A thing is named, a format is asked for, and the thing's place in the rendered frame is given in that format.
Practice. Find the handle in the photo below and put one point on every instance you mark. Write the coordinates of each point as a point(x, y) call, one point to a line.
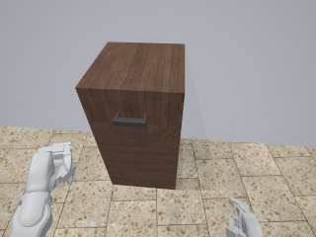
point(131, 122)

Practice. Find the robot right hand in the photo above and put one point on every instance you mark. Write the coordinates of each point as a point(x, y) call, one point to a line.
point(246, 226)

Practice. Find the drawer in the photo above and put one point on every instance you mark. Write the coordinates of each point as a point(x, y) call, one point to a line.
point(158, 113)

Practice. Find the cabinet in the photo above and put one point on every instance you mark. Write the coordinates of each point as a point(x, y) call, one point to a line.
point(147, 156)

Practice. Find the robot left forearm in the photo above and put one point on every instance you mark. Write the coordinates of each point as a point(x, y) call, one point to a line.
point(33, 217)

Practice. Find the robot left hand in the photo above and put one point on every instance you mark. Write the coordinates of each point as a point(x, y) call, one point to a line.
point(39, 177)

